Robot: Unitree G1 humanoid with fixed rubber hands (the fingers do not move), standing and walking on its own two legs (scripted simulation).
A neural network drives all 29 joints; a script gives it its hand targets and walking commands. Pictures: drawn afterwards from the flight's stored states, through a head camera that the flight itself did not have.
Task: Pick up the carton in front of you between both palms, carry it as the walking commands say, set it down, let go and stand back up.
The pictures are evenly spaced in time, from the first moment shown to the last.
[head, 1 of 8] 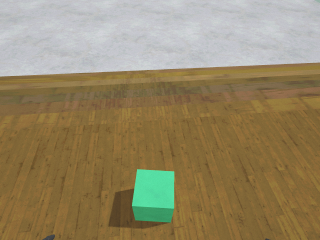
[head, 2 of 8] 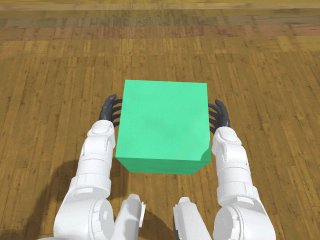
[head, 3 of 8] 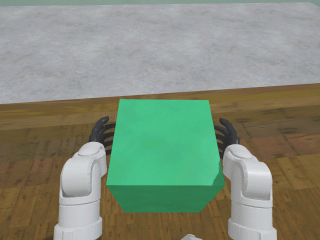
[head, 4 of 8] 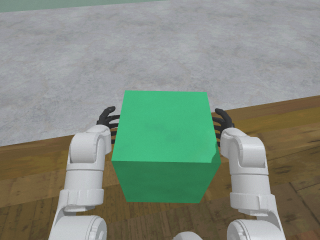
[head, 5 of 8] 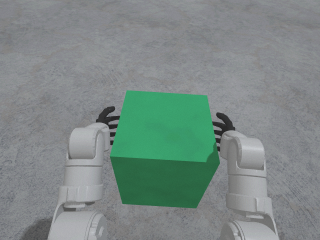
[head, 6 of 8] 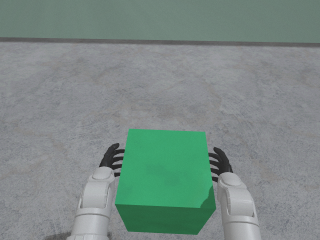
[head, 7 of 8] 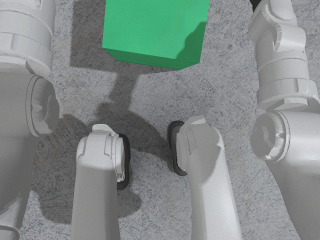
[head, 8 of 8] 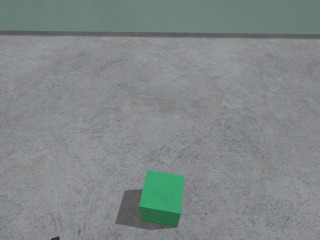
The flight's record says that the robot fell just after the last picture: no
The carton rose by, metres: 0.69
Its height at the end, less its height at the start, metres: -1.05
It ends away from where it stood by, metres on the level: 5.34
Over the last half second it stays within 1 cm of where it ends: yes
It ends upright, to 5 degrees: yes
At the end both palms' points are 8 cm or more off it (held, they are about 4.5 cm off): yes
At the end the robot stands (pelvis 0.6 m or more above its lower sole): yes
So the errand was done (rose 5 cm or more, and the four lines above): yes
